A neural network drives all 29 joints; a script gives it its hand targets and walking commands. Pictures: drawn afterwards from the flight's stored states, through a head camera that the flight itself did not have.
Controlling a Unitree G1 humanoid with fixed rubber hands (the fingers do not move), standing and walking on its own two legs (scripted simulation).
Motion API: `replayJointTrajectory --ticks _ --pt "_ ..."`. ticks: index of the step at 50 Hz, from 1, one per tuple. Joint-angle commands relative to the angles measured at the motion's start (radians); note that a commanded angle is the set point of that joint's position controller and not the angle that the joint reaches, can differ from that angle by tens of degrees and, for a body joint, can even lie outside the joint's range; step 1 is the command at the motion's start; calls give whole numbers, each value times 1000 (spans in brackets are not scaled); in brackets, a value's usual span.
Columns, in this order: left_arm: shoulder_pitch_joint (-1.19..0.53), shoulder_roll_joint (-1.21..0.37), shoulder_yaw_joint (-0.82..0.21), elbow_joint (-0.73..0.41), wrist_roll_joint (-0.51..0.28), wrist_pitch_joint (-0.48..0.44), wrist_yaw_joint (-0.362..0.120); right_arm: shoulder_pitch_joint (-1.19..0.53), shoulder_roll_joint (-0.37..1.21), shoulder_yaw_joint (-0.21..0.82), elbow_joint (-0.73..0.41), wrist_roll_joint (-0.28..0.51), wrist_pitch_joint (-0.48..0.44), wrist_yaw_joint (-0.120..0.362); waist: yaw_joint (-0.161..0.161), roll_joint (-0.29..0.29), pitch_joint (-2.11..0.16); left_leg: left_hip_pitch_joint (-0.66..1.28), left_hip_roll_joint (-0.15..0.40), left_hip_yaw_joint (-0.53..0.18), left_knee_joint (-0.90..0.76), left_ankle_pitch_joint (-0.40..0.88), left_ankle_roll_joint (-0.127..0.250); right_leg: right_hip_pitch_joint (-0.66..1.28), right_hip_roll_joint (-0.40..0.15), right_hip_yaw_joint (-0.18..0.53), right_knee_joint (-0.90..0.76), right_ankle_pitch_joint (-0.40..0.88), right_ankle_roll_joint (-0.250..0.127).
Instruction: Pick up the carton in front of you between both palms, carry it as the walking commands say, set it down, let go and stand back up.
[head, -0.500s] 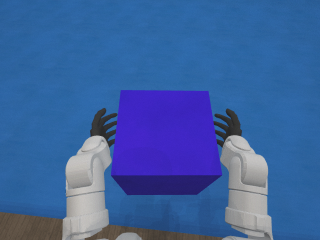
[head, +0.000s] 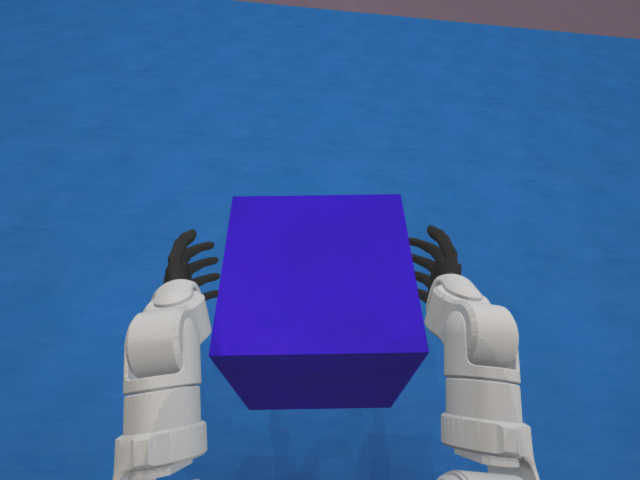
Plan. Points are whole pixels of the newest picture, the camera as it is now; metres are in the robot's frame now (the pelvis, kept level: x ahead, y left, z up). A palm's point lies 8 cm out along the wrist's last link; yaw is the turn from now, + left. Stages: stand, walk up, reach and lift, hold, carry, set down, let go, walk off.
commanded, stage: carry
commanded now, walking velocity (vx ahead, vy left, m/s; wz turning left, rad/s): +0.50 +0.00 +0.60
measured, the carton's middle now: (318, 311) +0.33 -0.03 +0.04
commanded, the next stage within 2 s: none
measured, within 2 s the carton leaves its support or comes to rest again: neither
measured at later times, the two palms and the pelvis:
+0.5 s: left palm (63, 207) +0.52 +0.34 +0.07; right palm (258, 170) +0.61 +0.05 +0.08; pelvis +0.28 +0.10 +0.01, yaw +22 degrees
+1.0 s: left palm (38, 108) +0.74 +0.43 +0.12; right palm (212, 107) +0.77 +0.13 +0.12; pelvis +0.48 +0.24 +0.03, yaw +10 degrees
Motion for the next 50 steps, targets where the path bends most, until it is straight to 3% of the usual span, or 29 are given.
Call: replayJointTrajectory --ticks 1,5,7,8,10,11,12,13,17,19,20,21,22,23,25,27,29,30,31,33,34,35,36,38,41,42,44,47,50 --pt "-539 -782 -508 8 -161 -75 1 -633 739 617 -152 262 -67 44 78 57 -335 546 311 -647 -182 199 96 -519 -39 124 -198 93 12" --pt "-619 -821 -553 -146 -214 -198 -12 -567 827 688 -230 328 -173 67 -31 6 -517 894 204 -522 -65 897 41 -520 -1 66 -367 143 34" --pt "-380 -839 -610 -25 -212 -227 -25 -473 800 705 -229 297 -225 67 -39 59 -589 1015 188 -468 -24 1057 -28 -575 13 71 -409 258 30" --pt "-322 -842 -629 -64 -202 -243 -32 -343 786 694 -207 276 -240 71 -12 185 -623 1057 197 -432 1 1092 -65 -601 -16 56 -365 226 28" --pt "-250 -800 -615 -102 -138 -270 -24 -330 775 723 -247 264 -259 72 -29 184 -633 1196 185 -450 -21 1256 -69 -758 -2 56 -287 239 32" --pt "-259 -759 -609 -124 -139 -274 -26 -248 743 710 -202 261 -259 70 -25 129 -599 1185 215 -475 -7 1231 -50 -780 -13 32 -323 213 35" --pt "-171 -761 -596 -54 -95 -268 -21 -288 723 724 -265 248 -260 74 0 149 -555 1065 196 -452 -24 1265 -133 -721 -7 29 -360 210 38" --pt "-177 -710 -565 -123 -80 -289 -21 -296 713 778 -288 276 -256 81 -7 85 -529 1025 165 -420 -36 1234 -84 -765 1 3 -390 196 39" --pt "-371 -783 -661 -187 -218 -282 -50 -319 706 778 -287 259 -250 90 3 14 -392 951 110 -439 -53 1288 -105 -734 6 -44 -620 354 43" --pt "-325 -773 -661 -185 -194 -258 -60 -271 700 723 -259 207 -234 83 51 -5 -311 595 36 -337 -26 1307 -145 -361 64 -103 -932 517 47" --pt "-307 -773 -649 -145 -178 -242 -61 -271 679 713 -227 179 -220 74 82 -9 -294 398 17 -306 84 1235 -161 -147 90 -113 -1047 606 50" --pt "-264 -755 -643 -135 -163 -224 -62 -296 667 686 -206 182 -210 68 186 -1 -305 193 -3 -246 284 1242 -248 103 64 -138 -1140 668 -20" --pt "-302 -770 -637 -121 -180 -223 -56 -369 670 691 -267 195 -210 65 349 -201 -332 -93 -86 -155 829 324 -301 357 -150 78 -1206 1039 -162" --pt "-186 -687 -594 -28 -151 -210 -42 -321 648 664 -210 166 -188 63 321 -271 -397 -322 -122 -140 973 -403 -249 571 -283 368 -1110 1414 -283" --pt "-270 -684 -658 -75 -180 -170 -28 -280 593 545 -185 103 -174 34 279 -58 -309 -506 -53 -278 978 -532 -147 531 -366 592 -1073 1243 -340" --pt "-330 -651 -656 -153 -204 -160 7 -228 516 478 -118 113 -154 6 262 12 -216 -476 84 -429 850 -553 -179 290 -454 810 -1096 902 -374" --pt "-486 -704 -779 -216 -337 -140 -23 -216 441 347 -174 66 -191 -20 140 11 -339 -132 220 -493 363 -369 -120 50 -401 678 -1065 750 -277" --pt "-554 -702 -786 -221 -352 -111 -40 -127 426 281 -43 -2 -177 -32 53 75 -286 246 196 -400 111 -217 -123 -246 -322 482 -1094 770 -209" --pt "-601 -733 -816 -290 -420 -116 -59 -195 448 310 -157 34 -181 -25 31 102 -262 516 143 -277 -71 33 -142 -470 -227 301 -1019 595 -108" --pt "-593 -762 -836 -193 -409 -73 -84 -280 534 326 -108 26 -142 -14 96 293 -259 674 138 -156 -39 79 -115 -642 -64 144 -815 135 -69" --pt "-575 -745 -807 -186 -402 -38 -87 -215 513 343 -65 13 -107 -9 76 474 -186 527 330 -415 -296 -161 -105 -668 32 55 -576 100 -21" --pt "-552 -717 -767 -181 -374 -11 -89 -255 513 377 -124 17 -83 -8 87 425 -213 382 442 -595 -411 -432 -11 -593 9 80 -400 129 -1" --pt "-527 -741 -746 -168 -362 1 -77 -311 583 409 -117 67 -62 -7 136 336 -228 321 473 -542 -460 -642 -20 -523 -36 79 -358 194 39" --pt "-433 -772 -699 -108 -342 22 -72 -289 624 474 -118 81 -36 8 118 132 -240 382 454 -514 -375 -404 -37 -517 -102 91 -483 221 35" --pt "-307 -845 -654 -80 -328 45 -104 -339 724 598 -287 125 -29 22 111 82 -299 389 470 -445 -308 -123 -17 -442 -137 58 -611 178 51" --pt "-266 -837 -628 -193 -327 26 -117 -315 783 659 -367 165 -29 38 121 -20 -283 334 483 -387 -293 0 -35 -379 -134 52 -685 225 34" --pt "-142 -845 -617 -217 -277 35 -117 -329 820 740 -501 251 -24 71 107 53 -302 453 448 -306 -332 -43 -65 -380 -114 2 -843 248 21" --pt "-25 -802 -648 -338 -232 32 -97 -120 791 736 -501 242 5 87 90 115 -246 606 341 -143 -267 339 -117 -391 -23 -115 -1043 334 30" --pt "150 -734 -637 -410 -193 59 -69 43 683 741 -602 228 34 72 117 151 -364 490 318 38 -2 699 -209 61 -24 -118 -1241 477 -16"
